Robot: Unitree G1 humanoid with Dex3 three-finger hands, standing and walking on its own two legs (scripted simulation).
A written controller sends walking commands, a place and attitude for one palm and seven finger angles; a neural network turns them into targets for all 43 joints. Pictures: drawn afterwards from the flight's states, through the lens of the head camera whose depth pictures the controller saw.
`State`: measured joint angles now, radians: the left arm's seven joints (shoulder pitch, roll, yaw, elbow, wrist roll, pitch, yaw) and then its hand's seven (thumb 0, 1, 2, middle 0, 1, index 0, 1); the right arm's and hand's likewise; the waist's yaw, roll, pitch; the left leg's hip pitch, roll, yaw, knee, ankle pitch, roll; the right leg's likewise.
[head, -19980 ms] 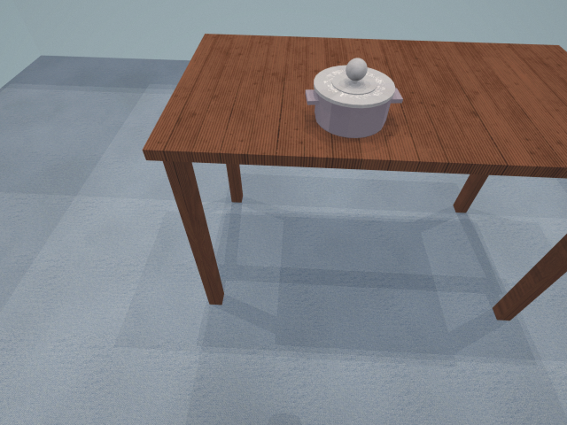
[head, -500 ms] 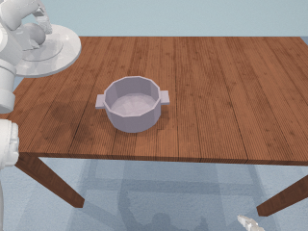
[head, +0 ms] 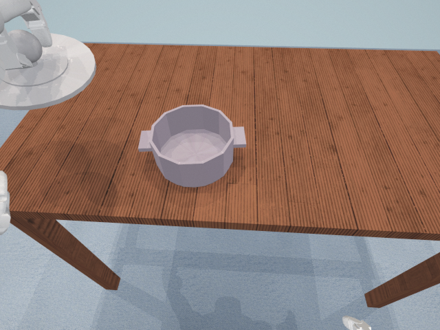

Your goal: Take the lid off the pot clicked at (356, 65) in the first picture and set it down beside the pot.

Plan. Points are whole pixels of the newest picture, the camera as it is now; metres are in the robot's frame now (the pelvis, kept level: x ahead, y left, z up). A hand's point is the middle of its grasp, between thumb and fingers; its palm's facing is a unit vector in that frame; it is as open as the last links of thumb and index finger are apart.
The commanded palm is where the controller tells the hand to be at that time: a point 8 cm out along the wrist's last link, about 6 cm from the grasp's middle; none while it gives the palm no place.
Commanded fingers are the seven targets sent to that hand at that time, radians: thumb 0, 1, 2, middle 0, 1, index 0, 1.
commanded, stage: lower the lid onto the table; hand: left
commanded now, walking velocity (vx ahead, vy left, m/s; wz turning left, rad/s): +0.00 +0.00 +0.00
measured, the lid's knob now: (23, 46) +0.48 +0.31 +0.27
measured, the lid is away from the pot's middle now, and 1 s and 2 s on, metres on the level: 0.24 0.23 0.23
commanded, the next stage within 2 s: none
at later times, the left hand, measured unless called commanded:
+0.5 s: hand (35, 58) +0.47 +0.29 +0.25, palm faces -0.22 -0.07 -0.97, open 7.9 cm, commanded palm +0.45 +0.29 +0.32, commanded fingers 0.00 0.57 1.09 -0.93 -1.00 -0.86 -0.98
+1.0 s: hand (45, 82) +0.45 +0.29 +0.22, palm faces -0.28 -0.06 -0.96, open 7.9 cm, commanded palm +0.45 +0.28 +0.28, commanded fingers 0.00 0.57 1.09 -0.93 -1.00 -0.86 -0.98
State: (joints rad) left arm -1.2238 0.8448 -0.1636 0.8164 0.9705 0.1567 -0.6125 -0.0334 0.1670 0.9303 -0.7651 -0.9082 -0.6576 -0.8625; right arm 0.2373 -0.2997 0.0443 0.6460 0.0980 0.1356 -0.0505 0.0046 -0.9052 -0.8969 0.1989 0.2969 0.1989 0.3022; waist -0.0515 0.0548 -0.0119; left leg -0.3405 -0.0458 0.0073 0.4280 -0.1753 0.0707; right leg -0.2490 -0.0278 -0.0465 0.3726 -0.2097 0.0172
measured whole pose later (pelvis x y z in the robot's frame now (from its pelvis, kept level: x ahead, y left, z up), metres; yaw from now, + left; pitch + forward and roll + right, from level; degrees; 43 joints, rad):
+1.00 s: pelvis +0.00 +0.00 +0.00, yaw +0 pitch +5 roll -1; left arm -1.08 0.79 -0.13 0.81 0.94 0.14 -0.58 -0.03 0.17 0.93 -0.76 -0.91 -0.65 -0.86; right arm 0.24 -0.30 0.03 0.62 0.10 0.14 -0.04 0.00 -0.90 -0.90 0.20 0.30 0.20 0.30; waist -0.07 0.05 -0.02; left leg -0.35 -0.04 0.01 0.45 -0.19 0.07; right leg -0.25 -0.02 -0.04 0.38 -0.22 0.02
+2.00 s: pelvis +0.01 +0.01 +0.00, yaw -1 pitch +8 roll -2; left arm -0.99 0.77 -0.09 0.91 0.93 0.00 -0.52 -0.03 0.18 0.93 -0.76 -0.91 -0.65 -0.86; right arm 0.27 -0.29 0.01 0.63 0.08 0.16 -0.04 0.00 -0.90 -0.90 0.20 0.30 0.20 0.30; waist -0.09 0.03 -0.03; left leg -0.40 -0.05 0.02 0.48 -0.21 0.09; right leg -0.30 -0.03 -0.03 0.39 -0.22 0.02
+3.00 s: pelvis +0.01 +0.01 -0.01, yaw -2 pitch +10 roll -2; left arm -0.96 0.77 -0.06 1.07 0.95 -0.11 -0.43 -0.03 0.18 0.93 -0.76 -0.91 -0.65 -0.87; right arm 0.32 -0.29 0.01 0.66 0.08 0.17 -0.06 0.00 -0.90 -0.90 0.20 0.30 0.20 0.30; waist -0.11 0.03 -0.05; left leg -0.49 -0.03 0.03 0.56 -0.25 0.08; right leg -0.39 -0.01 -0.02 0.47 -0.26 0.03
